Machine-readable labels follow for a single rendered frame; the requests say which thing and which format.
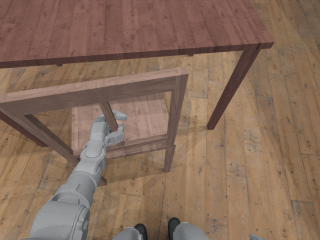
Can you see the chair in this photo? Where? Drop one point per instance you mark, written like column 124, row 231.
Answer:
column 148, row 127

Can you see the left robot upper arm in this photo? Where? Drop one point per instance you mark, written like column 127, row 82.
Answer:
column 61, row 221

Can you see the table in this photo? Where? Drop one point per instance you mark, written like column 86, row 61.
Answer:
column 57, row 32

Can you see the left robot forearm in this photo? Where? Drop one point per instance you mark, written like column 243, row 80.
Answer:
column 84, row 179

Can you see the robot right thigh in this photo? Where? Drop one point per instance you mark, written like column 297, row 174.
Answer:
column 189, row 232

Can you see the robot right foot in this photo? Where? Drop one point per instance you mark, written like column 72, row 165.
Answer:
column 172, row 224

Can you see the left robot hand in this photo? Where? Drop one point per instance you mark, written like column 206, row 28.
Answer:
column 101, row 130

